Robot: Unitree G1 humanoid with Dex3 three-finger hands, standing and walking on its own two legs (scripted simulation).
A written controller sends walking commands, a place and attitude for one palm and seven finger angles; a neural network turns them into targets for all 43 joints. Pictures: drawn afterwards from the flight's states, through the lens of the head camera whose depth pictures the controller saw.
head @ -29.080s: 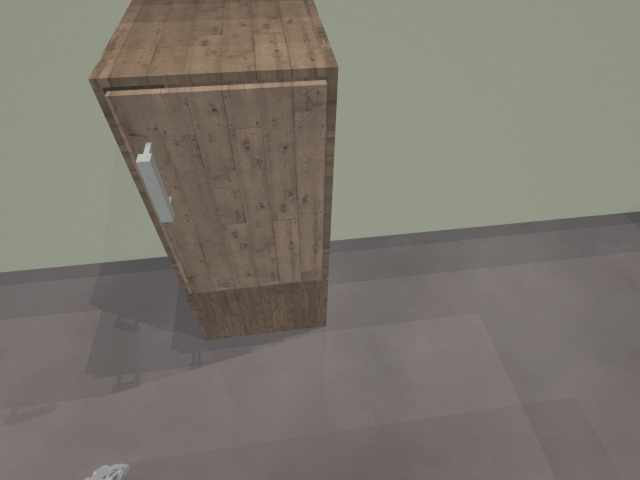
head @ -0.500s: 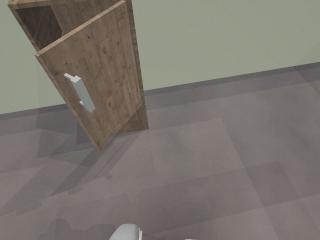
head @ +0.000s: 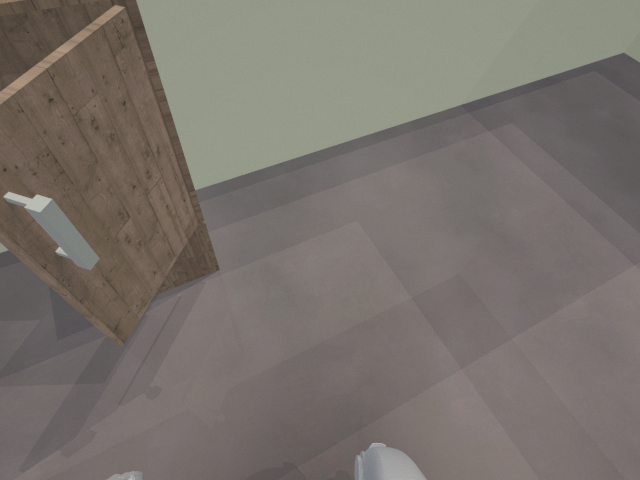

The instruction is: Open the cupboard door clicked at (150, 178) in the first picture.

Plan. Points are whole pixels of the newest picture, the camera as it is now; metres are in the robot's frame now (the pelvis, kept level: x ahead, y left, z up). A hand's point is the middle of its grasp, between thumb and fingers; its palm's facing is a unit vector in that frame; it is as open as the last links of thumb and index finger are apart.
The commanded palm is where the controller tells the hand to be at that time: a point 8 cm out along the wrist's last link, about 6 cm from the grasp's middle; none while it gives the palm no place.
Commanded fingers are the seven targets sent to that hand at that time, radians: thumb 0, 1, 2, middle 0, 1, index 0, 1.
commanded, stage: walk to a spot facing it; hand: left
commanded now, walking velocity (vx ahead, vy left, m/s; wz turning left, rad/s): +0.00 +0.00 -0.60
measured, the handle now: (53, 232) +0.41 +0.44 -0.03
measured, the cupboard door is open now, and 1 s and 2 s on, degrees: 45 45 45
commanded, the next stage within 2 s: turn to face it in 1.78 s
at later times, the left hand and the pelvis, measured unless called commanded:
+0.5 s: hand (240, 435) +0.18 +0.13 -0.16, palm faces -0.32 -0.92 -0.22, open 7.4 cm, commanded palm none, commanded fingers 0.00 0.90 0.90 -0.20 -0.30 -0.20 -0.30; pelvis +0.03 -0.03 +0.00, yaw -19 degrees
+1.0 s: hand (370, 328) +0.37 -0.06 -0.18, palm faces -0.66 -0.72 -0.21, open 7.4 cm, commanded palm none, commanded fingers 0.00 0.90 0.90 -0.20 -0.30 -0.20 -0.30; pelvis +0.14 -0.13 -0.03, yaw -39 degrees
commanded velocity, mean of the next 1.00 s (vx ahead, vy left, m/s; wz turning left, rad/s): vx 0.18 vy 0.00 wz -0.59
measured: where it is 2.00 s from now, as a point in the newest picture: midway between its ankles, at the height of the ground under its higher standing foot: (467, 391)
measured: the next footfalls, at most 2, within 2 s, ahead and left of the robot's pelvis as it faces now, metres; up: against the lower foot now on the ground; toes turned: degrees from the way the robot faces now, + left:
right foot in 0.16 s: +0.06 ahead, -0.14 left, +0.00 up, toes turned -12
left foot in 0.56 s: +0.13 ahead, +0.08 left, +0.00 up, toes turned -20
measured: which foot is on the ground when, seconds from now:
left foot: down 0.00-0.16, up 0.18-0.54, down 0.56-0.98, up 1.00-1.00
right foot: up 0.00-0.14, down 0.16-0.56, up 0.58-0.96, down 0.98-1.00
